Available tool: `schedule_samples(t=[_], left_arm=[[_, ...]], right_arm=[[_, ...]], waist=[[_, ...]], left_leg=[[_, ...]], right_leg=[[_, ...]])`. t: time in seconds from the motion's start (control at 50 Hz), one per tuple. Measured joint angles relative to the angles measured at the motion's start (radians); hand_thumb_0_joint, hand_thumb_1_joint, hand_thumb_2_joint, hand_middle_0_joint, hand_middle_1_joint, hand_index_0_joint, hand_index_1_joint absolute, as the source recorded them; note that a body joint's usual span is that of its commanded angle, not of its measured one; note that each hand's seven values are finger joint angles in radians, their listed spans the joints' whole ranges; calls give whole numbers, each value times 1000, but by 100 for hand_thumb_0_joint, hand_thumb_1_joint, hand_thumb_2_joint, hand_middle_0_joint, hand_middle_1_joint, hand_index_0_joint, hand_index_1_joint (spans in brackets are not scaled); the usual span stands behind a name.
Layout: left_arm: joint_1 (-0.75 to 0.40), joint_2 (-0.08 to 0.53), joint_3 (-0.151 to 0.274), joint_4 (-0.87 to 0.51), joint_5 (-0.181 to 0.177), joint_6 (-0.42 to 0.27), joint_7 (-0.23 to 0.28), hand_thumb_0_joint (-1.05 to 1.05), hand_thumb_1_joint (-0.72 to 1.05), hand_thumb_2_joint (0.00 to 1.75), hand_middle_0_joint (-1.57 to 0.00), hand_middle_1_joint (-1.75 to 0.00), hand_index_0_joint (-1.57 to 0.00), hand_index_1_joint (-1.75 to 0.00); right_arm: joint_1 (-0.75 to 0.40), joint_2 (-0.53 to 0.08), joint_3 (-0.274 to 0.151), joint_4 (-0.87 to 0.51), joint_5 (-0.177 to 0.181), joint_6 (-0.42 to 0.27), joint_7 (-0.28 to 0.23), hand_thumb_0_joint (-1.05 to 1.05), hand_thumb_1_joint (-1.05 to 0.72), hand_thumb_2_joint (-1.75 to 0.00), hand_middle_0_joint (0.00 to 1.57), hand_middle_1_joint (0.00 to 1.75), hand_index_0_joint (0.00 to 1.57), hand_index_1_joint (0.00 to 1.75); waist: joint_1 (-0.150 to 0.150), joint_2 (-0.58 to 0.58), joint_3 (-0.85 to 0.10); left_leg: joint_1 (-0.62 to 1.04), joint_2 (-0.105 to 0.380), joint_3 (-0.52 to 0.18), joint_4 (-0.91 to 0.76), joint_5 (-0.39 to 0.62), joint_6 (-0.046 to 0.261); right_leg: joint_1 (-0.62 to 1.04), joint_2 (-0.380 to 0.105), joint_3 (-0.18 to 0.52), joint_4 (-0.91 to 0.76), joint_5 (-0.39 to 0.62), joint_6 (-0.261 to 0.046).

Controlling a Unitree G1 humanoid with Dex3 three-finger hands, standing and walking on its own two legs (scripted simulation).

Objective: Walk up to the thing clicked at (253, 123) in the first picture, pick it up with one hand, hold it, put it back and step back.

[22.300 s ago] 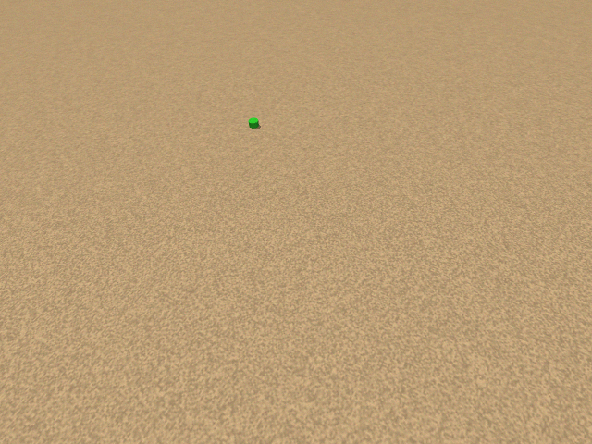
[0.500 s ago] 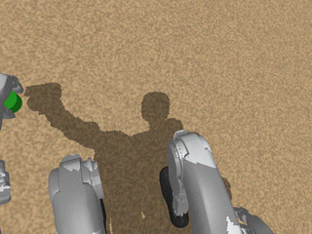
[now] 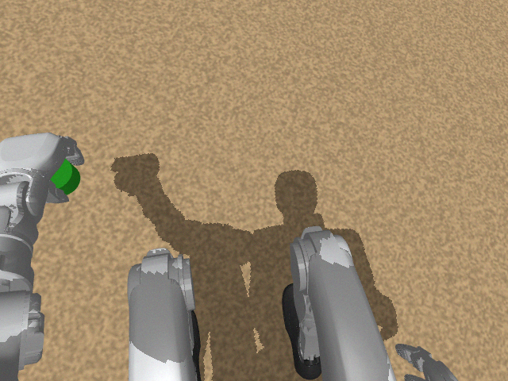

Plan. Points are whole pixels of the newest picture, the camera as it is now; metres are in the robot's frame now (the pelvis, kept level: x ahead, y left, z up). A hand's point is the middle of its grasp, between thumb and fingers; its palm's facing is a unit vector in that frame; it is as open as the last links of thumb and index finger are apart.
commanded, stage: lift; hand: left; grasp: from above
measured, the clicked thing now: (56, 176) +0.46 +0.32 -0.16
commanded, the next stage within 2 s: hold in 1.28 s
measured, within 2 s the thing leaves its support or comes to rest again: neither
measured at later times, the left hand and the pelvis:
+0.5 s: hand out of the picture +0.37 +0.29 +0.08, palm faces -0.41 -0.11 -0.91, open 8.0 cm; pelvis +0.00 +0.00 +0.15, yaw +3 degrees
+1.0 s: hand out of the picture +0.36 +0.25 +0.24, palm faces -0.43 -0.10 -0.90, open 8.0 cm; pelvis +0.04 -0.01 +0.31, yaw +4 degrees
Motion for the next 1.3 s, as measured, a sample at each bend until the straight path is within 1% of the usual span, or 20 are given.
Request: schedule_samples(t=[0.14,0.24,0.3,0.42,0.52,0.6,0.68,0.76,0.84,0.92,1.04,1.12,1.18,1.3], left_arm=[[96,-41,-37,-135,-49,24,-40,0,28,31,-77,-49,-85,-46],[179,-72,-61,-243,-84,53,-67,0,28,33,-74,-51,-83,-48],[228,-93,-72,-309,-105,72,-74,1,28,35,-73,-53,-82,-50],[308,-128,-101,-398,-128,118,-83,1,28,36,-71,-54,-80,-51],[369,-158,-128,-441,-149,159,-99,1,28,37,-70,-55,-79,-52],[421,-181,-154,-467,-169,175,-112,1,29,37,-70,-56,-79,-53],[454,-203,-172,-457,-171,171,-111,1,29,35,-70,-56,-79,-52],[462,-223,-183,-424,-165,164,-95,1,30,34,-70,-56,-79,-52],[469,-247,-193,-393,-150,161,-70,1,31,32,-70,-56,-79,-52],[465,-274,-214,-352,-136,167,-40,1,31,32,-69,-56,-79,-52],[439,-307,-239,-288,-133,191,-6,1,31,31,-69,-57,-80,-52],[430,-322,-245,-264,-139,207,-2,1,31,31,-70,-56,-80,-51],[431,-328,-249,-257,-143,213,-7,1,30,31,-70,-56,-81,-51],[448,-336,-262,-266,-148,216,-18,1,30,31,-72,-55,-82,-50]], right_arm=[[-14,12,-19,-16,28,14,-19,0,-92,-90,20,30,20,30],[-28,25,-25,-31,47,23,-40,0,-92,-90,20,30,20,30],[-34,32,-25,-35,58,28,-57,0,-92,-90,20,30,20,30],[-45,44,-23,-30,75,34,-93,0,-91,-90,20,30,20,30],[-45,51,-22,-19,87,31,-120,0,-91,-90,20,30,20,30],[-31,53,-21,-9,96,19,-140,0,-91,-90,20,30,20,30],[-15,54,-20,3,101,0,-159,0,-91,-90,20,30,20,30],[1,55,-23,18,103,-22,-170,0,-91,-90,20,30,20,30],[16,54,-31,37,105,-36,-176,0,-91,-90,20,30,20,30],[31,53,-39,56,106,-44,-179,0,-91,-90,20,30,20,30],[52,52,-45,72,105,-47,-178,0,-91,-90,20,30,20,30],[62,52,-50,75,105,-44,-176,0,-91,-90,20,30,20,30],[68,52,-52,73,105,-40,-174,0,-91,-90,20,30,20,30],[72,51,-53,69,109,-34,-173,1,-91,-90,20,30,20,30]], waist=[[38,3,-42],[54,6,-56],[62,6,-64],[72,6,-68],[80,7,-64],[88,8,-60],[93,6,-50],[97,3,-40],[101,2,-32],[106,2,-29],[107,-2,-14],[106,-5,-2],[106,-6,8],[114,-7,28]], left_leg=[[95,7,17,-91,5,7],[189,13,27,-176,14,9],[258,17,33,-235,20,9],[428,26,46,-375,36,7],[594,36,61,-513,59,5],[732,41,74,-629,80,3],[863,45,84,-739,103,0],[976,48,90,-839,126,-4],[1080,52,96,-932,147,-8],[1179,55,104,-1022,167,-10],[1311,57,116,-1146,202,-12],[1388,59,125,-1221,225,-13],[1440,58,131,-1272,241,-12],[1530,55,142,-1362,271,-10]], right_leg=[[89,-3,7,-87,8,5],[178,-4,9,-169,20,4],[243,-5,10,-226,28,3],[403,-5,12,-359,48,-1],[558,-2,17,-490,74,-7],[688,-1,22,-600,96,-11],[812,0,26,-703,119,-16],[920,1,26,-797,140,-21],[1020,3,27,-886,161,-26],[1114,4,29,-971,180,-29],[1239,6,36,-1087,213,-32],[1312,7,41,-1158,236,-32],[1360,6,45,-1206,252,-32],[1446,3,52,-1291,281,-30]])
